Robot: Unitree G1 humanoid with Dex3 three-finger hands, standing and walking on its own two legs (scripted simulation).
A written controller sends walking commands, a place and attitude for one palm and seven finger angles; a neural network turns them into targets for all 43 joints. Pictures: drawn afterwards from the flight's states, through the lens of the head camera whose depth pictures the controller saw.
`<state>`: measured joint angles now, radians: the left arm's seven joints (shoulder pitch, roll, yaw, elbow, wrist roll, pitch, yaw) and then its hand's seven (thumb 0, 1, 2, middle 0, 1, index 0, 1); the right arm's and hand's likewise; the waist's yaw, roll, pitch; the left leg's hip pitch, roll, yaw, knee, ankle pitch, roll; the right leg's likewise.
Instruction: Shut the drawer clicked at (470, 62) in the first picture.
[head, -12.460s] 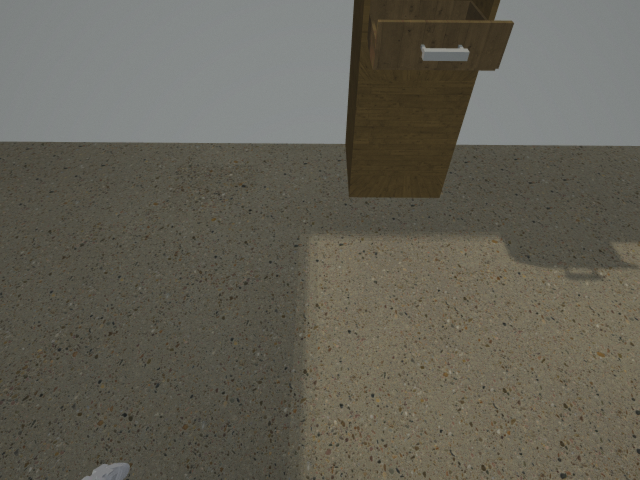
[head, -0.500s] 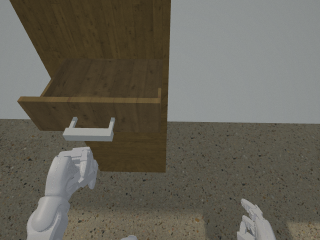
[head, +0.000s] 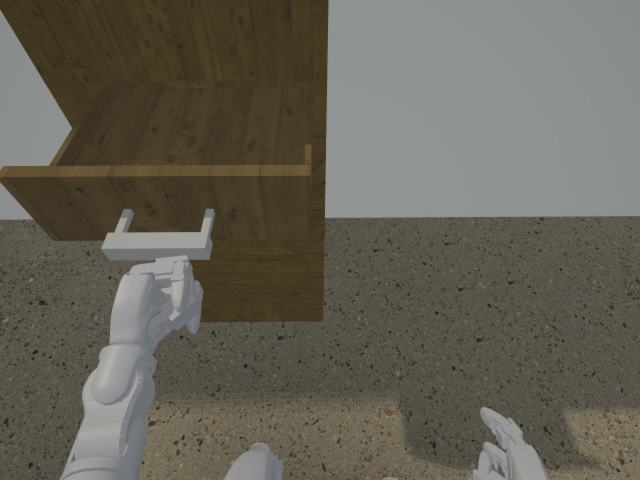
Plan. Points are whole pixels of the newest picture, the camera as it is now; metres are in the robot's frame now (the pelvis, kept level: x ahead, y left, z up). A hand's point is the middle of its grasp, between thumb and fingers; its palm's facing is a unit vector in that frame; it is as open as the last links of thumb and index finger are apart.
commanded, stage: bring the fist close to the handle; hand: left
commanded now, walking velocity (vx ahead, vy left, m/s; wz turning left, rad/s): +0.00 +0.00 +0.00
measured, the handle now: (163, 231) +0.41 +0.23 +0.07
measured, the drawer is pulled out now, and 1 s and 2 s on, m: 0.21 0.17 0.05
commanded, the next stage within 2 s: push the drawer shut in 0.28 s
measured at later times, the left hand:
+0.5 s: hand (192, 300) +0.31 +0.17 +0.07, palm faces +0.02 -1.00 -0.02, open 3.3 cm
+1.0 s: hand (195, 265) +0.36 +0.18 +0.06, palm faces +0.02 -1.00 -0.03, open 3.0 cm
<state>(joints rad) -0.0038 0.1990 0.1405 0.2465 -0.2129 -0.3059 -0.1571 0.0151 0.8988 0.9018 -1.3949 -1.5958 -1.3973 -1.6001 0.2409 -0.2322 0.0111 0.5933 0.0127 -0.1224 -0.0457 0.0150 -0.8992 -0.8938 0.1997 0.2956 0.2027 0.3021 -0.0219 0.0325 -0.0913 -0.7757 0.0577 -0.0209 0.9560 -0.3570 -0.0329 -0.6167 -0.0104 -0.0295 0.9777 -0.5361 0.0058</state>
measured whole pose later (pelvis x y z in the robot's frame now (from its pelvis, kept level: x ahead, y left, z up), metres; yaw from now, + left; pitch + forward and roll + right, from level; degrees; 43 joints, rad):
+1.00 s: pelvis -0.01 +0.00 +0.00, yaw +0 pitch +11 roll -2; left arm -0.33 0.25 0.17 0.59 -0.19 -0.35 -0.15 -0.03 0.84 0.97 -1.40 -1.60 -1.40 -1.60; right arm 0.27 -0.24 0.02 0.65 0.02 -0.07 -0.06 0.01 -0.90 -0.89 0.20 0.30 0.20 0.30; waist -0.03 0.04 -0.09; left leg -0.83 0.06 -0.04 0.98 -0.35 -0.03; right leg -0.66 -0.01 -0.05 0.99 -0.52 0.01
